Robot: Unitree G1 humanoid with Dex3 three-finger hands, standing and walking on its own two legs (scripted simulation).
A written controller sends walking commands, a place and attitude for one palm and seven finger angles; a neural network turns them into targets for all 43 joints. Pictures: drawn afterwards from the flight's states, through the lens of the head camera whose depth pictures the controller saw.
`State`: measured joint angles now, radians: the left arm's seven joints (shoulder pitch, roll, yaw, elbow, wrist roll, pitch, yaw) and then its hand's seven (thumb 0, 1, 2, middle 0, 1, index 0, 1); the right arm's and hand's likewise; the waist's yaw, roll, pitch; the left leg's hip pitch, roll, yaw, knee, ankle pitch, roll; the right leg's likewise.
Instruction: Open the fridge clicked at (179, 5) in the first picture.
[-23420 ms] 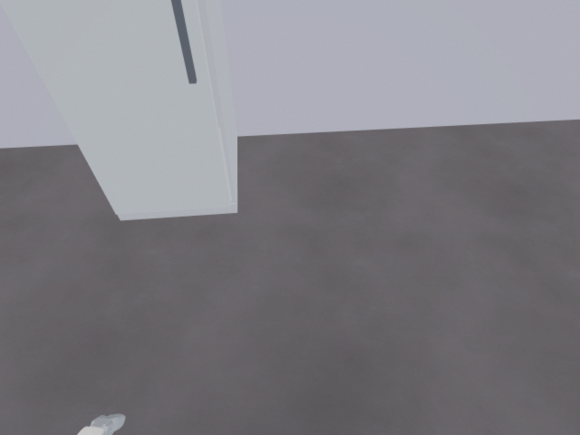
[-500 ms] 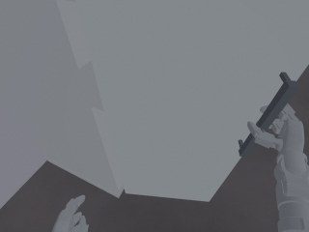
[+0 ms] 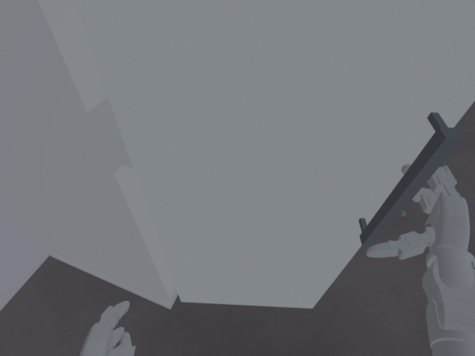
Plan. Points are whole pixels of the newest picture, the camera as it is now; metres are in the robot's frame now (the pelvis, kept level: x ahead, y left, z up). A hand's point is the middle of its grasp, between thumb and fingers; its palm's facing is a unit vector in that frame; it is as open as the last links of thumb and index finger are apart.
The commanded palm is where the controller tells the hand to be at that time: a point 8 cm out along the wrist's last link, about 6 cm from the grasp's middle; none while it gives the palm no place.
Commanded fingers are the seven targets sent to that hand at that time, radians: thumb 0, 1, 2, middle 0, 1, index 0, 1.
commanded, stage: slip the hand off the handle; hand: right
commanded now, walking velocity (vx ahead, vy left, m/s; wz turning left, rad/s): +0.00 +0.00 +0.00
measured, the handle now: (394, 190) +0.38 -0.25 +0.10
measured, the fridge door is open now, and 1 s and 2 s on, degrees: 71 71 71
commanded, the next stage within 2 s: draw the hand back to the body in 1.26 s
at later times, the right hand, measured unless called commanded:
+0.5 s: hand (442, 217) +0.32 -0.31 +0.10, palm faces +0.32 +0.91 -0.27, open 14.7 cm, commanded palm +0.28 -0.35 +0.11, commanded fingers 0.00 0.55 -0.20 0.25 1.15 0.25 1.15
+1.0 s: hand (467, 268) +0.24 -0.31 +0.09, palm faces +0.32 +0.91 -0.27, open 14.7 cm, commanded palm +0.20 -0.35 +0.11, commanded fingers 0.00 0.55 -0.20 0.25 1.15 0.25 1.15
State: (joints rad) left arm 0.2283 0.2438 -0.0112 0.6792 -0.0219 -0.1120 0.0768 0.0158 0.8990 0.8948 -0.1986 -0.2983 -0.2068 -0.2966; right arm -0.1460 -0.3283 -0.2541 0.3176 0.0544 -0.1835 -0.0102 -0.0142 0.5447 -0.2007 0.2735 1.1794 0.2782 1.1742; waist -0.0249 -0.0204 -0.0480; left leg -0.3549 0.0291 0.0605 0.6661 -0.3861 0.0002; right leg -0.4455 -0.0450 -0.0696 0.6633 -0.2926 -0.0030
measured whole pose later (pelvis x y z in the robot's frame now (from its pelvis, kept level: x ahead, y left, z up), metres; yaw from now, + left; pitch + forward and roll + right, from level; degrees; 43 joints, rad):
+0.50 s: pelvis +0.00 +0.00 -0.01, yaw +0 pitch +7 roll +1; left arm 0.26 0.27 0.00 0.68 -0.03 -0.08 0.10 0.02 0.90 0.89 -0.20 -0.30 -0.21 -0.30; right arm -0.20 -0.47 -0.44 0.50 0.11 -0.25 0.17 -0.02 0.55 -0.20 0.25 1.15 0.26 1.15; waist -0.01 -0.02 -0.05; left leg -0.42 0.02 0.07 0.70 -0.40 0.01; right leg -0.52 -0.06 -0.06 0.71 -0.31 0.00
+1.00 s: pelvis -0.01 -0.01 -0.01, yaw -1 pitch +5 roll +1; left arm 0.22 0.24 -0.02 0.64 -0.03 -0.15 0.10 0.02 0.90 0.89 -0.20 -0.30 -0.21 -0.30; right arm 0.14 -0.39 -0.40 0.14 0.18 -0.24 0.15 -0.02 0.55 -0.20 0.25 1.15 0.26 1.15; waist -0.04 -0.03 -0.07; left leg -0.38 0.03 0.07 0.70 -0.40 -0.02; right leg -0.50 -0.04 -0.05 0.74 -0.32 -0.02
